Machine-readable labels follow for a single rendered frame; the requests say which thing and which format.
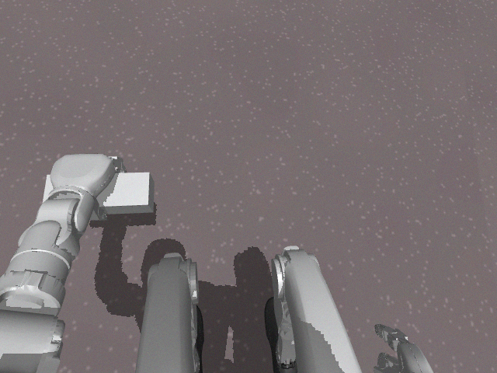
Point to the left robot arm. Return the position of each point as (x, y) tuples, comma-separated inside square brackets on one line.
[(32, 289)]

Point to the left robot hand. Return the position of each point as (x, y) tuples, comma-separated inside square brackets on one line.
[(90, 172)]

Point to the right robot foot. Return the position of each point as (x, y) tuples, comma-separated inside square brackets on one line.
[(272, 335)]

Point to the carton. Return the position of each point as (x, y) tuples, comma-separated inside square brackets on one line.
[(127, 193)]

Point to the right robot hand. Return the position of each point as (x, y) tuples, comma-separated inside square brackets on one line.
[(410, 357)]

